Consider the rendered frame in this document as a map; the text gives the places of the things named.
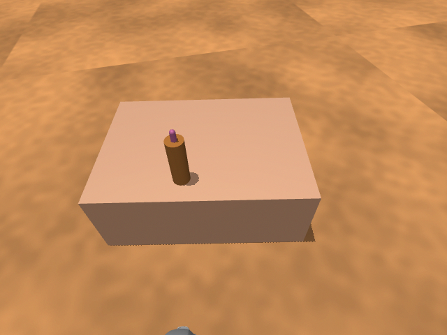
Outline bottle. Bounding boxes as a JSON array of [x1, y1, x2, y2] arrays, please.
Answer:
[[163, 129, 191, 186]]

